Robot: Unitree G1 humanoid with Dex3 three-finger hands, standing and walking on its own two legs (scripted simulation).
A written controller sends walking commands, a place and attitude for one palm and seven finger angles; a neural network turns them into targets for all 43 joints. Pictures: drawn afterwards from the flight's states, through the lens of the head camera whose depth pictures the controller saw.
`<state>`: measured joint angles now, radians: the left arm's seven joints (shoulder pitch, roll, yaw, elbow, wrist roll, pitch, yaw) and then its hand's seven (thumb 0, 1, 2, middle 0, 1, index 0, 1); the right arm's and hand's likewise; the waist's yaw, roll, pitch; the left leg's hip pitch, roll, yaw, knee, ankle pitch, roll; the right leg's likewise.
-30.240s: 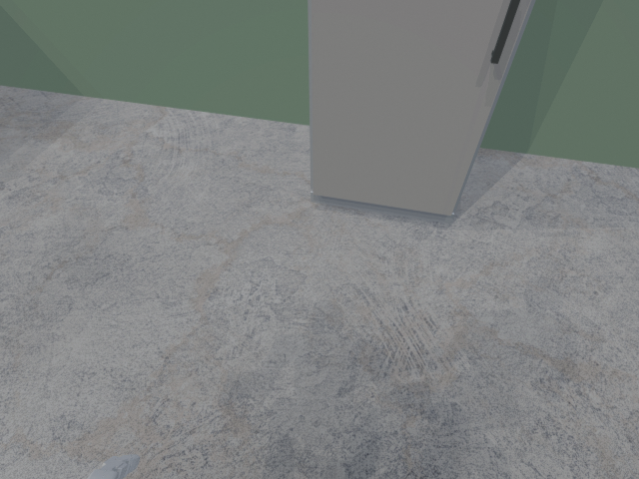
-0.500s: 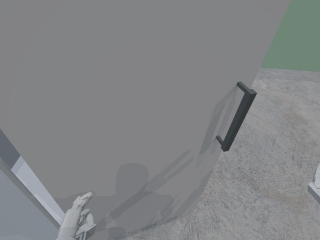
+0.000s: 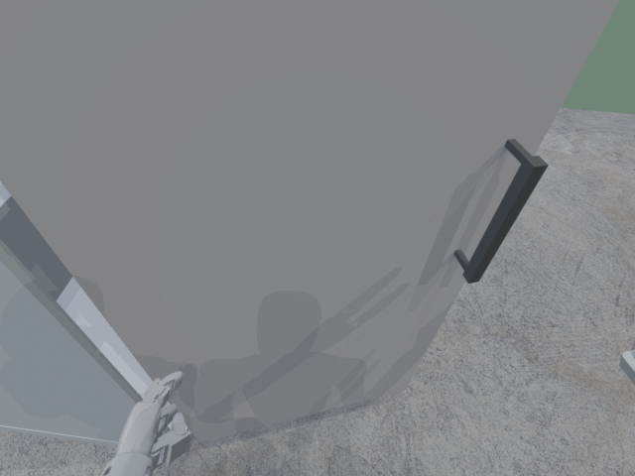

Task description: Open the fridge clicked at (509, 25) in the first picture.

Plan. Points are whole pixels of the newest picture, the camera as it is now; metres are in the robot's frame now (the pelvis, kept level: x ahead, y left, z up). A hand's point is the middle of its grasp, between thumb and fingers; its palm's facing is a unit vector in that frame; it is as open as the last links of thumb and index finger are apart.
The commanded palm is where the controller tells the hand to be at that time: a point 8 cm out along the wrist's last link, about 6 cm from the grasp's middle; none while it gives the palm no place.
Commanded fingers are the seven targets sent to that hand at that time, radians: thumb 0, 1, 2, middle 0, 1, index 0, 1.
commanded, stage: step back with the hand held close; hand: right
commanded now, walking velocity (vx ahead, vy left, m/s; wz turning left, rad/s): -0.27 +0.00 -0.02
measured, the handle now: (490, 219) +0.44 -0.23 +0.10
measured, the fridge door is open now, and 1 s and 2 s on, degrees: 69 69 69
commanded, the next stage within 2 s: stop stepping back and stand still in 0.94 s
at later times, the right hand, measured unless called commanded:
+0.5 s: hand out of the picture +0.14 -0.28 +0.15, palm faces +0.50 +0.78 -0.37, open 7.4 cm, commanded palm +0.07 -0.32 +0.18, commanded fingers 0.00 -0.90 -0.90 0.20 0.30 0.20 0.30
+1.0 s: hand out of the picture +0.04 -0.26 +0.17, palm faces +0.35 +0.80 -0.49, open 7.4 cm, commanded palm -0.03 -0.31 +0.18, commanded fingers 0.00 -0.90 -0.90 0.20 0.30 0.20 0.30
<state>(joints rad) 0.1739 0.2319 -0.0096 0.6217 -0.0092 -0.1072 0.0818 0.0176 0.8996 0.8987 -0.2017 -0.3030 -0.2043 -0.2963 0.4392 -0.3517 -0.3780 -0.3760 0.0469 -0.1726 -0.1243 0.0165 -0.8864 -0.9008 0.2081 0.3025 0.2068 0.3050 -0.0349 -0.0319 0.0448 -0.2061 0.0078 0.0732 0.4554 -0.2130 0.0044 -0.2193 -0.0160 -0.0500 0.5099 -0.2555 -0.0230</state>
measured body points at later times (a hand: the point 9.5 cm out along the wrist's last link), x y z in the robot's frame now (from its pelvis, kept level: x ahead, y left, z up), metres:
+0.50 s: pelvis -0.06 -0.01 -0.02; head -0.04 -0.03 +0.43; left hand +0.11 +0.20 -0.10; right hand +0.10 -0.32 +0.17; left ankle +0.02 +0.12 -0.74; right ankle -0.01 -0.11 -0.73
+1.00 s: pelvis -0.17 -0.01 -0.01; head -0.12 -0.03 +0.44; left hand +0.02 +0.21 -0.09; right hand +0.02 -0.30 +0.20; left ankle -0.19 +0.13 -0.74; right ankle -0.03 -0.11 -0.73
